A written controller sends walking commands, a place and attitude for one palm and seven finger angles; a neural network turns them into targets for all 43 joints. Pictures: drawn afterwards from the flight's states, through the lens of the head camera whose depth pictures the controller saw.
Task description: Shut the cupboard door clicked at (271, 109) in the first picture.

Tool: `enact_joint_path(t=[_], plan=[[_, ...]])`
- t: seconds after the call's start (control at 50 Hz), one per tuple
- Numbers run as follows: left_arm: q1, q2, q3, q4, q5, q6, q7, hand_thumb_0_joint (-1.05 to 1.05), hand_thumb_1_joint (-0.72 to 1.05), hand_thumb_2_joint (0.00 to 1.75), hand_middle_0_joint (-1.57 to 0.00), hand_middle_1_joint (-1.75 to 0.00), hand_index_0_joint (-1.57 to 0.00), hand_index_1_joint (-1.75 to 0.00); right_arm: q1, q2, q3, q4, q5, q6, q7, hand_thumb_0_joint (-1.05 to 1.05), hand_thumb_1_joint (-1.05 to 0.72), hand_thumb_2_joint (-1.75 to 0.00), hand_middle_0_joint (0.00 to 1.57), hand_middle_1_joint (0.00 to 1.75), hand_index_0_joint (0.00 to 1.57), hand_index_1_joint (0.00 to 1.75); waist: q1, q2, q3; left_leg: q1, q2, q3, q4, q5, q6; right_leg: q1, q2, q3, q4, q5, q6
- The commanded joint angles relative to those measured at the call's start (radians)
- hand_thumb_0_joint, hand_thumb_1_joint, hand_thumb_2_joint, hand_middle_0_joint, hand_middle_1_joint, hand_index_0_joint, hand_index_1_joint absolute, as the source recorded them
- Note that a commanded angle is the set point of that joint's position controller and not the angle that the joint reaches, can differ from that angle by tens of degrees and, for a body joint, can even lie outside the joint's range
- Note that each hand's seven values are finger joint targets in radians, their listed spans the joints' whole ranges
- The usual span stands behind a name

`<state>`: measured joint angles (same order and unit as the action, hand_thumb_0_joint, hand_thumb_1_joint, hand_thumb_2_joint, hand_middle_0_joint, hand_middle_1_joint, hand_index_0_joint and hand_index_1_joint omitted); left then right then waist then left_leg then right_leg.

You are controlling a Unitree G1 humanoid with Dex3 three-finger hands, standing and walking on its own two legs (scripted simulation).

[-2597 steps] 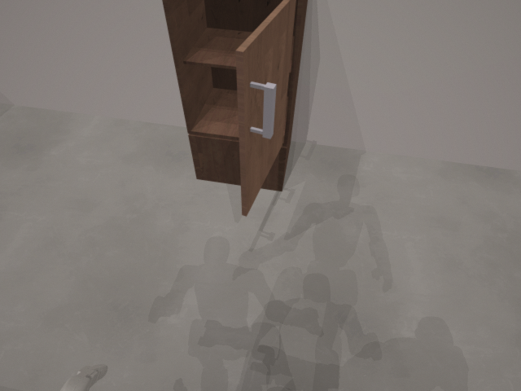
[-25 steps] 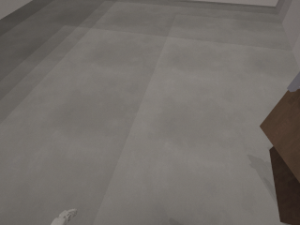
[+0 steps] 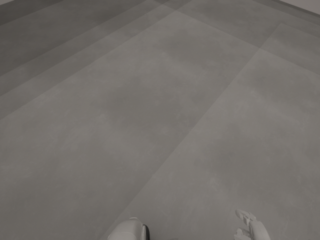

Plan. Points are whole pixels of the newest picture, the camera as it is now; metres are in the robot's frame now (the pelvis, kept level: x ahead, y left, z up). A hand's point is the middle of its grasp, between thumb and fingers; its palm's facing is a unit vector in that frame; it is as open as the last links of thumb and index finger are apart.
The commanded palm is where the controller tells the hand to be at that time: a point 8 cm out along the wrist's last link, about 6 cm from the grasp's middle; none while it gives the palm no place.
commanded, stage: walk to a spot facing it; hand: left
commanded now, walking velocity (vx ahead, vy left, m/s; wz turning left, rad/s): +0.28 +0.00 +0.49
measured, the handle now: out of the picture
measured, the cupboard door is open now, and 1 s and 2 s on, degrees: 27 27 27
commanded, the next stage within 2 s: turn to face it in 0.10 s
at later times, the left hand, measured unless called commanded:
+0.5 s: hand (113, 175) +0.29 +0.17 -0.14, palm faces -0.01 -0.98 -0.18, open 7.4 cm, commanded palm none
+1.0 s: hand (104, 155) +0.36 +0.21 -0.15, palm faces -0.15 -0.96 -0.23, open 7.4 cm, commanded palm none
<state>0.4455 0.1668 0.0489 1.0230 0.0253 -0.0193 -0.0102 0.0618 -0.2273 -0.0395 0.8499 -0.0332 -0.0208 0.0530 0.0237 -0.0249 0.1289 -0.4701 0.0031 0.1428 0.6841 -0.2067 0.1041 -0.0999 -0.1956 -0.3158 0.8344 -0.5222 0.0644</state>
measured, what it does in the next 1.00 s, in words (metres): walks ahead, turning right: right foot, then left foot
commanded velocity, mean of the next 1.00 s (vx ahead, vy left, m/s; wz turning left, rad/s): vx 0.04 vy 0.00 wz -0.44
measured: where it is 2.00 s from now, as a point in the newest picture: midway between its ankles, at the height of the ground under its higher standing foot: (154, 210)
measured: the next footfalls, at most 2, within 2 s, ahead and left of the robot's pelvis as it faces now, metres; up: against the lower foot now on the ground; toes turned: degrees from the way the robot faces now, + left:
right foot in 0.50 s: +0.30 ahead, -0.10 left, +0.00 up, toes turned -3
left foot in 1.00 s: +0.34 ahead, +0.14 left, +0.00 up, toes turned -16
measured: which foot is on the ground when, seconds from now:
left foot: down 0.00-0.54, up 0.56-0.98, down 1.00-1.00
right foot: up 0.00-0.48, down 0.50-1.00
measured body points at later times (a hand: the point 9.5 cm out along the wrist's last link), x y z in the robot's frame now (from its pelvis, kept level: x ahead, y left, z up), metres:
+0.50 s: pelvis +0.19 -0.01 +0.02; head +0.23 -0.01 +0.46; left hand +0.29 +0.22 -0.13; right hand +0.17 -0.23 -0.14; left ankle +0.08 +0.06 -0.71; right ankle +0.26 -0.10 -0.70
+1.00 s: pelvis +0.27 +0.02 +0.02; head +0.31 +0.03 +0.47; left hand +0.37 +0.26 -0.13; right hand +0.36 -0.25 -0.10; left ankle +0.30 +0.15 -0.71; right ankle +0.26 -0.10 -0.71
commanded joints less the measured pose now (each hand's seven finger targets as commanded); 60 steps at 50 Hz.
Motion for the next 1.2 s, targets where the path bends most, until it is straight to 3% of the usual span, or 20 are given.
enact_joint_path(t=[0.0, 0.06, 0.1, 0.28, 0.36, 0.44, 0.48, 0.5, 0.52, 0.54, 0.58, 0.64, 0.82, 0.92, 0.94, 0.98, 1.02, 1.04, 1.1, 1.18], plan=[[-0.226, 0.157, 0.043, -0.232, -0.01, -0.036, 0.009, 0.0, 0.9, 0.9, -0.2, -0.3, -0.2, -0.3, 0.351, -0.293, -0.076, 0.031, 0.012, -0.003, -0.054, 0.0, -0.9, -0.9, 0.2, 0.3, 0.2, 0.3, -0.16, 0.059, -0.262, 0.565, 0.406, -0.628, -0.368, 0.063, 0.176, -0.626, 0.04, 0.272, 0.588, 0.026, -0.027], [-0.128, 0.121, 0.048, -0.152, 0.011, -0.008, -0.001, 0.0, 0.9, 0.9, -0.2, -0.3, -0.2, -0.3, 0.163, -0.156, -0.031, -0.015, 0.008, -0.029, -0.065, 0.0, -0.9, -0.9, 0.2, 0.3, 0.2, 0.3, -0.049, 0.106, -0.134, 0.257, 0.249, -0.394, -0.413, 0.053, 0.062, -0.494, 0.012, 0.317, 0.439, 0.2, -0.014], [-0.103, 0.106, 0.045, -0.138, 0.012, 0.005, -0.001, 0.0, 0.9, 0.9, -0.2, -0.3, -0.2, -0.3, 0.174, -0.137, -0.023, 0.003, 0.012, -0.04, -0.069, 0.0, -0.9, -0.9, 0.2, 0.3, 0.2, 0.3, -0.027, 0.109, -0.134, 0.272, 0.21, -0.339, -0.421, 0.19, 0.057, -0.488, 0.036, 0.308, 0.383, 0.257, 0.0], [-0.238, 0.073, 0.007, -0.138, -0.003, 0.021, 0.013, 0.0, 0.9, 0.9, -0.2, -0.3, -0.2, -0.3, 0.303, -0.057, -0.004, 0.117, 0.016, -0.042, -0.09, 0.0, -0.9, -0.9, 0.2, 0.3, 0.2, 0.3, -0.026, 0.127, -0.116, 0.418, 0.164, -0.185, -0.365, 0.752, -0.011, -0.456, 0.122, 0.291, 0.063, 0.441, -0.019], [-0.303, 0.076, 0.004, -0.151, -0.004, 0.025, 0.012, 0.0, 0.9, 0.9, -0.2, -0.3, -0.2, -0.3, 0.342, -0.057, -0.004, 0.15, 0.006, -0.03, -0.098, 0.0, -0.9, -0.9, 0.2, 0.3, 0.2, 0.3, -0.049, 0.143, -0.048, 0.438, 0.211, -0.149, -0.331, 0.799, -0.002, -0.405, 0.156, 0.275, -0.075, 0.402, -0.062], [-0.244, 0.102, 0.022, -0.156, -0.003, 0.029, 0.007, 0.0, 0.9, 0.9, -0.2, -0.3, -0.2, -0.3, 0.311, -0.084, -0.015, 0.147, 0.009, -0.01, -0.111, 0.0, -0.9, -0.9, 0.2, 0.3, 0.2, 0.3, -0.011, 0.107, -0.059, 0.444, 0.268, -0.135, -0.177, 0.844, 0.013, -0.278, 0.188, 0.263, -0.172, 0.338, -0.093], [-0.055, 0.145, 0.042, -0.111, 0.004, 0.016, 0.009, 0.0, 0.9, 0.9, -0.2, -0.3, -0.2, -0.3, 0.259, -0.098, -0.023, 0.126, 0.027, -0.009, -0.109, 0.0, -0.9, -0.9, 0.2, 0.3, 0.2, 0.3, 0.077, 0.02, -0.174, 0.332, 0.185, -0.085, 0.112, 0.692, -0.047, -0.004, 0.156, 0.333, -0.311, 0.663, -0.138], [0.033, 0.228, 0.059, -0.09, 0.013, 0.0, 0.02, 0.0, 0.9, 0.9, -0.2, -0.3, -0.2, -0.3, 0.277, -0.063, -0.028, 0.102, 0.039, -0.012, -0.104, 0.0, -0.9, -0.9, 0.2, 0.3, 0.2, 0.3, 0.084, -0.173, -0.285, 0.107, 0.013, -0.003, 0.439, 0.124, -0.112, 0.2, -0.095, 0.676, -0.348, 1.136, -0.268], [0.039, 0.251, 0.055, -0.083, -0.011, 0.0, 0.028, 0.0, 0.9, 0.9, -0.2, -0.3, -0.2, -0.3, 0.284, -0.064, -0.023, 0.089, 0.04, -0.003, -0.103, 0.0, -0.9, -0.9, 0.2, 0.3, 0.2, 0.3, 0.059, -0.18, -0.312, -0.001, -0.068, -0.085, 0.618, -0.428, -0.138, 0.223, -0.218, 0.81, -0.434, 1.288, -0.386], [-0.039, 0.205, 0.056, -0.108, -0.012, 0.012, 0.044, 0.0, 0.9, 0.9, -0.2, -0.3, -0.2, -0.3, 0.24, -0.061, -0.025, 0.084, 0.034, 0.011, -0.106, 0.0, -0.9, -0.9, 0.2, 0.3, 0.2, 0.3, 0.041, -0.139, -0.242, -0.046, -0.008, -0.189, 0.633, -0.409, -0.133, 0.157, -0.184, 0.794, -0.453, 1.162, -0.39], [-0.161, 0.17, 0.048, -0.142, -0.012, 0.018, 0.051, 0.0, 0.9, 0.9, -0.2, -0.3, -0.2, -0.3, 0.174, -0.045, -0.02, 0.075, 0.027, 0.026, -0.094, 0.0, -0.9, -0.9, 0.2, 0.3, 0.2, 0.3, 0.003, -0.023, -0.191, -0.061, 0.045, -0.2, 0.583, -0.293, -0.14, 0.004, -0.093, 0.68, -0.479, 0.922, -0.334], [-0.216, 0.161, 0.053, -0.158, -0.004, 0.011, 0.045, 0.0, 0.9, 0.9, -0.2, -0.3, -0.2, -0.3, 0.21, -0.012, -0.019, 0.076, 0.017, 0.054, -0.079, 0.0, -0.9, -0.9, 0.2, 0.3, 0.2, 0.3, -0.045, -0.005, -0.205, 0.003, 0.048, -0.175, 0.484, -0.183, -0.156, -0.108, -0.004, 0.584, -0.514, 0.709, -0.261], [-0.152, 0.209, 0.072, -0.16, 0.003, 0.024, 0.021, 0.0, 0.9, 0.9, -0.2, -0.3, -0.2, -0.3, 0.056, -0.047, -0.025, -0.021, 0.022, 0.045, -0.081, 0.0, -0.9, -0.9, 0.2, 0.3, 0.2, 0.3, 0.006, -0.128, -0.193, -0.019, 0.019, -0.164, 0.188, -0.197, -0.177, -0.051, 0.023, 0.687, -0.475, 0.684, -0.252], [-0.203, 0.229, 0.082, -0.188, 0.0, 0.039, 0.023, 0.0, 0.9, 0.9, -0.2, -0.3, -0.2, -0.3, 0.104, -0.061, -0.026, -0.028, 0.036, 0.027, -0.09, 0.0, -0.9, -0.9, 0.2, 0.3, 0.2, 0.3, -0.027, -0.14, -0.218, 0.216, -0.018, -0.168, -0.146, -0.101, -0.161, -0.142, 0.067, 0.73, -0.377, 0.721, -0.196], [-0.227, 0.211, 0.078, -0.197, -0.006, 0.043, 0.024, 0.0, 0.9, 0.9, -0.2, -0.3, -0.2, -0.3, 0.15, -0.084, -0.031, -0.016, 0.036, 0.02, -0.092, 0.0, -0.9, -0.9, 0.2, 0.3, 0.2, 0.3, -0.052, -0.099, -0.236, 0.363, 0.02, -0.173, -0.271, -0.012, -0.156, -0.239, 0.11, 0.692, -0.33, 0.614, -0.152], [-0.213, 0.138, 0.059, -0.238, -0.019, 0.042, 0.01, 0.0, 0.9, 0.9, -0.2, -0.3, -0.2, -0.3, 0.18, -0.236, -0.054, -0.035, 0.013, 0.008, -0.098, 0.0, -0.9, -0.9, 0.2, 0.3, 0.2, 0.3, -0.055, 0.314, -0.239, 0.516, 0.44, -0.531, -0.401, 0.271, 0.007, -0.512, 0.29, 0.416, 0.026, -0.088, -0.046], [-0.216, 0.18, 0.069, -0.238, -0.001, 0.05, 0.001, 0.0, 0.9, 0.9, -0.2, -0.3, -0.2, -0.3, 0.131, -0.188, -0.035, -0.06, -0.001, 0.017, -0.102, 0.0, -0.9, -0.9, 0.2, 0.3, 0.2, 0.3, -0.026, 0.132, -0.167, 0.372, 0.434, -0.426, -0.371, 0.407, 0.08, -0.486, 0.22, 0.388, 0.278, -0.025, -0.021], [-0.204, 0.183, 0.075, -0.218, 0.004, 0.056, -0.003, 0.0, 0.9, 0.9, -0.2, -0.3, -0.2, -0.3, 0.087, -0.168, -0.028, -0.07, -0.001, 0.011, -0.105, 0.0, -0.9, -0.9, 0.2, 0.3, 0.2, 0.3, -0.005, 0.215, -0.165, 0.37, 0.389, -0.372, -0.344, 0.519, 0.064, -0.507, 0.206, 0.38, 0.331, -0.005, -0.012], [-0.222, 0.173, 0.066, -0.222, -0.003, 0.073, -0.019, 0.0, 0.9, 0.9, -0.2, -0.3, -0.2, -0.3, 0.098, -0.152, -0.022, -0.073, 0.0, 0.015, -0.106, 0.0, -0.9, -0.9, 0.2, 0.3, 0.2, 0.3, -0.01, 0.203, -0.146, 0.376, 0.309, -0.209, -0.314, 0.542, 0.031, -0.486, 0.185, 0.343, 0.337, 0.06, 0.001], [-0.288, 0.148, 0.055, -0.245, -0.005, 0.079, -0.031, 0.0, 0.9, 0.9, -0.2, -0.3, -0.2, -0.3, 0.171, -0.17, -0.033, -0.042, 0.002, 0.018, -0.101, 0.0, -0.9, -0.9, 0.2, 0.3, 0.2, 0.3, -0.039, 0.221, -0.157, 0.441, 0.302, -0.129, -0.299, 0.527, 0.018, -0.472, 0.172, 0.285, 0.205, 0.113, 0.001]])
